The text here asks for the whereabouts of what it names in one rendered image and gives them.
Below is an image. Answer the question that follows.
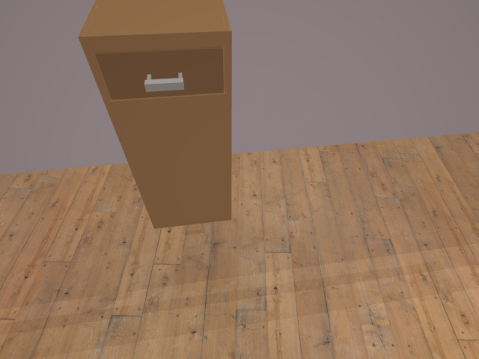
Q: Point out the drawer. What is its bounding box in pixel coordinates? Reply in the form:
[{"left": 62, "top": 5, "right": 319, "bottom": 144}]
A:
[{"left": 95, "top": 46, "right": 224, "bottom": 99}]

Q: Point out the handle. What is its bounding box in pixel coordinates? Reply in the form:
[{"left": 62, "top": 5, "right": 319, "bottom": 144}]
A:
[{"left": 144, "top": 73, "right": 184, "bottom": 92}]

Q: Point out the cabinet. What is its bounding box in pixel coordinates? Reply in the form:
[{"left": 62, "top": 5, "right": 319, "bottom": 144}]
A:
[{"left": 78, "top": 0, "right": 232, "bottom": 229}]

